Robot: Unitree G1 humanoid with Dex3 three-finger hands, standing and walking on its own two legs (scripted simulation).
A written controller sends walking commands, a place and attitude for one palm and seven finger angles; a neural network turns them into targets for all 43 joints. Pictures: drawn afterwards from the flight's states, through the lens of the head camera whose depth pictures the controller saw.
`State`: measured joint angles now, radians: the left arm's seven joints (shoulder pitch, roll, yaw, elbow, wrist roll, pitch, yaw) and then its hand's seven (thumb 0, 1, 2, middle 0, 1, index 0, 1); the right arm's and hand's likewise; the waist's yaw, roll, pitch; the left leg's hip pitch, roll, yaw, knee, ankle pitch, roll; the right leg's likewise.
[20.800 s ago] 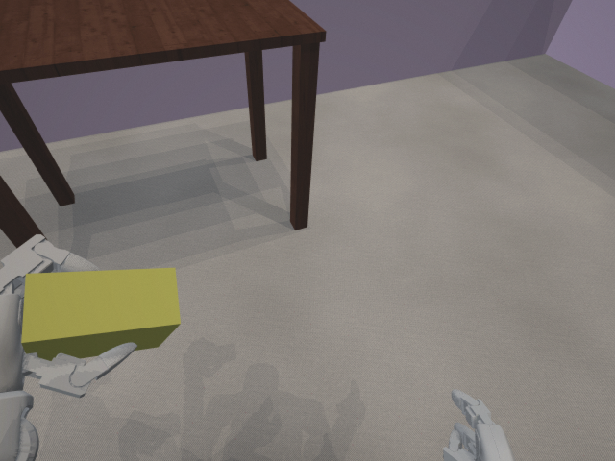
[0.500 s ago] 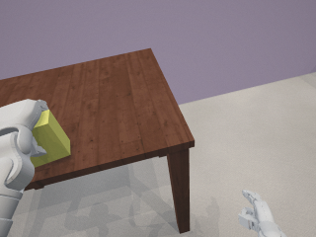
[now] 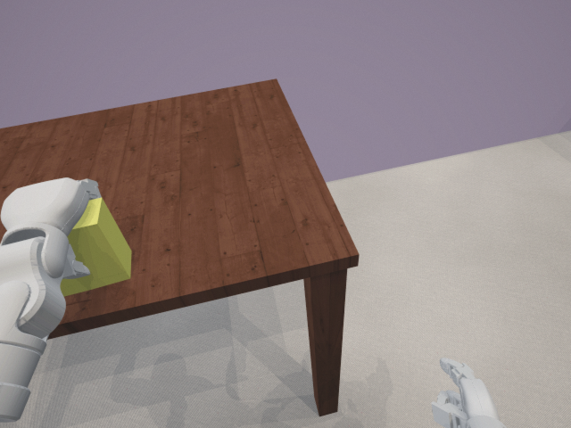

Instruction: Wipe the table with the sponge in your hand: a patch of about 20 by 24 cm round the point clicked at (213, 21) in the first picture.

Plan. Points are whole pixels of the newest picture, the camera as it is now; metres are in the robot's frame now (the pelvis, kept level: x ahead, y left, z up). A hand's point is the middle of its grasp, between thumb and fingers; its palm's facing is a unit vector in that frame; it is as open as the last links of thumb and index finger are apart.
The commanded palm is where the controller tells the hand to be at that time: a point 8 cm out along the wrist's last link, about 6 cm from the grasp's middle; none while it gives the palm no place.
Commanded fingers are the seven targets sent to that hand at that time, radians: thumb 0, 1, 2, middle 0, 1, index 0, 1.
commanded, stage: wipe forward along the first lane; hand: left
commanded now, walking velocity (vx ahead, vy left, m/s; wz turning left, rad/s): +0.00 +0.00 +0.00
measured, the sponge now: (83, 258) +0.28 +0.35 +0.10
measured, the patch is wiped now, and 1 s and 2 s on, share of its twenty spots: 0.05 0.15 0.25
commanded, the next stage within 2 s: slide across to the middle lane in 1.70 s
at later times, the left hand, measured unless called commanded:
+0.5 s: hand (90, 203) +0.34 +0.35 +0.15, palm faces -0.03 +0.03 -1.00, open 9.9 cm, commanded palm +0.32 +0.35 +0.20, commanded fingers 0.00 0.10 1.30 -1.20 -1.60 -1.20 -1.60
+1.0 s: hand (97, 186) +0.38 +0.36 +0.15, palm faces -0.14 +0.05 -0.99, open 9.9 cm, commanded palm +0.38 +0.36 +0.18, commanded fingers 0.00 0.10 1.30 -1.20 -1.60 -1.20 -1.60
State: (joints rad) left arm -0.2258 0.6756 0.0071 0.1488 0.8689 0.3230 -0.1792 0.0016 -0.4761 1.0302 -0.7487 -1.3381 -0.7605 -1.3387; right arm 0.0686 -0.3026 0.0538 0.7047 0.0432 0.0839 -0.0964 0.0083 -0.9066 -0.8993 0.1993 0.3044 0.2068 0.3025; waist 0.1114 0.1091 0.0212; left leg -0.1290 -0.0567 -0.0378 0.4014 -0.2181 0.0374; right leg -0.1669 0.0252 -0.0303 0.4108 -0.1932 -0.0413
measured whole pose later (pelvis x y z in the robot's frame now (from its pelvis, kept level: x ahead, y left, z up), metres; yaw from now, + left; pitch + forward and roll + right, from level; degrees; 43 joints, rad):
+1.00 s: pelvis +0.01 +0.00 +0.00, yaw +0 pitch +4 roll +0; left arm -0.66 0.73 0.02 0.75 0.99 0.01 -0.16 0.02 -0.53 1.08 -0.77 -1.30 -0.78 -1.33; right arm 0.19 -0.31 0.01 0.73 0.05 0.13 -0.10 0.00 -0.91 -0.90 0.20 0.30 0.21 0.30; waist 0.05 0.07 -0.03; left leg -0.27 -0.05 -0.04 0.44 -0.24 0.04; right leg -0.29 0.03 -0.04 0.41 -0.19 -0.04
